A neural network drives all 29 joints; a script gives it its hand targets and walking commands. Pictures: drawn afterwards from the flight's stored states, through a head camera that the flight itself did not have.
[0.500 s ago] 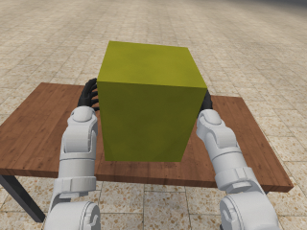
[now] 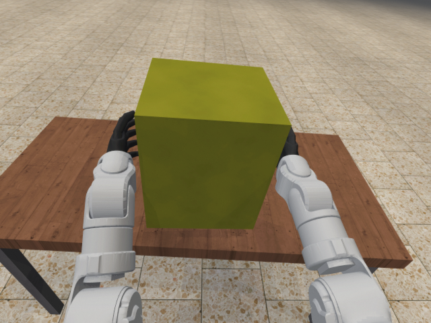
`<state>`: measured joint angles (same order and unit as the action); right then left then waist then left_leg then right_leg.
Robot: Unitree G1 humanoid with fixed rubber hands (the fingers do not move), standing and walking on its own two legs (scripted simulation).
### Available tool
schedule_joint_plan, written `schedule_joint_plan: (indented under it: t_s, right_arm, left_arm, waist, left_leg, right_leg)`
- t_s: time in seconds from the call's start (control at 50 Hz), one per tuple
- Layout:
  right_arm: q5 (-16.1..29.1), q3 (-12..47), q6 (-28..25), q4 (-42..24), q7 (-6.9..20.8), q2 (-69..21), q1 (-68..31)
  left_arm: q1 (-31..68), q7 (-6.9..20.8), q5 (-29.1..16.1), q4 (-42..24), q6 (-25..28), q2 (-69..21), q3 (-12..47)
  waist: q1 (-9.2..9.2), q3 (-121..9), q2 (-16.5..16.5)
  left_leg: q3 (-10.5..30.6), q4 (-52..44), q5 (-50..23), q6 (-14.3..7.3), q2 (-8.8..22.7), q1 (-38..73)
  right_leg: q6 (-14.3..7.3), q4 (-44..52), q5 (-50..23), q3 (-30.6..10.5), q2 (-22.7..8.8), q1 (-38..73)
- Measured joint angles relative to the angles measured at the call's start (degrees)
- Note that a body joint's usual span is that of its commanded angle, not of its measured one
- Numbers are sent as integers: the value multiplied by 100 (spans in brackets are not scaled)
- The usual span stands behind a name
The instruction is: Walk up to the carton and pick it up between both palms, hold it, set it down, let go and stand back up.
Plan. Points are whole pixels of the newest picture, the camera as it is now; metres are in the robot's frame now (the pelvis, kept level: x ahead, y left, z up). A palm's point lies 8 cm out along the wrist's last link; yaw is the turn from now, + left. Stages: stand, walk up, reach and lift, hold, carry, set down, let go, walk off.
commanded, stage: hold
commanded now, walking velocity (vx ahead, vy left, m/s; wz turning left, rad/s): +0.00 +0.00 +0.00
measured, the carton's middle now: (204, 147) +0.39 +0.01 +0.17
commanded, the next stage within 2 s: none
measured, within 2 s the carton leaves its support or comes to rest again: neither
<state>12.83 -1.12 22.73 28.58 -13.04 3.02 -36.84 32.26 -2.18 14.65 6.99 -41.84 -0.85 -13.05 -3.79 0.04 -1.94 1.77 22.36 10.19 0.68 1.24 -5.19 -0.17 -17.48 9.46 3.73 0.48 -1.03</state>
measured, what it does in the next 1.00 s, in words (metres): stands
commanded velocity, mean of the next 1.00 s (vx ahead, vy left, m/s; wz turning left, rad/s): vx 0.00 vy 0.00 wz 0.00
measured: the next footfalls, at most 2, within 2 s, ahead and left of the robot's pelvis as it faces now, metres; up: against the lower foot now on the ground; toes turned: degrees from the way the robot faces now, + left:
none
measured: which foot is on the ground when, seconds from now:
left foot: down 0.00-1.00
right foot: down 0.00-1.00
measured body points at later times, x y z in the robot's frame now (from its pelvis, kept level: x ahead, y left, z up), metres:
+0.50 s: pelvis +0.00 +0.00 +0.00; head -0.04 +0.02 +0.45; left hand +0.37 +0.16 +0.18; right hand +0.38 -0.15 +0.18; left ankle +0.03 +0.12 -0.75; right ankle +0.01 -0.12 -0.75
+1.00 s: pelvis +0.00 +0.00 +0.00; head -0.04 +0.03 +0.45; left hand +0.37 +0.16 +0.18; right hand +0.38 -0.15 +0.18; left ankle +0.03 +0.12 -0.75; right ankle +0.01 -0.12 -0.75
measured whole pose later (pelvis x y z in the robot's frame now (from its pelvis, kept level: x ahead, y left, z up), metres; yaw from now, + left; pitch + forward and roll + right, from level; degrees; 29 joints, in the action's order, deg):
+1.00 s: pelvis +0.00 +0.00 +0.00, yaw +0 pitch -6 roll -1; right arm 13.5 -1.9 22.8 28.5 -13.6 3.0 -37.9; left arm 33.5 -2.7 13.0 8.4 -41.2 0.1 -12.7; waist -3.9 -0.2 -2.3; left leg 1.9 22.5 10.0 0.7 1.1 -6.4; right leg -0.2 -17.8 9.3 3.8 0.4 -2.3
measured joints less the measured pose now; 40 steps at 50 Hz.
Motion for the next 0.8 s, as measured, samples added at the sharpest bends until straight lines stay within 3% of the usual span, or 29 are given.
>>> schedule_joint_plan:
  t_s: [0.36,0.8]
  right_arm:
    - [-6,30,26,-236,-37,-32,112]
    - [79,-56,18,-66,-71,-5,-69]
  left_arm:
    - [-88,46,23,-232,-51,-10,8]
    - [92,-25,-134,64,43,95,40]
  waist:
    - [-5,49,-11]
    - [-16,6,-53]
  left_leg:
    - [25,-40,2,10,-1,68]
    - [8,15,-17,-1,-9,-108]
  right_leg:
    - [-6,37,14,23,2,76]
    - [3,-21,-10,3,-7,-108]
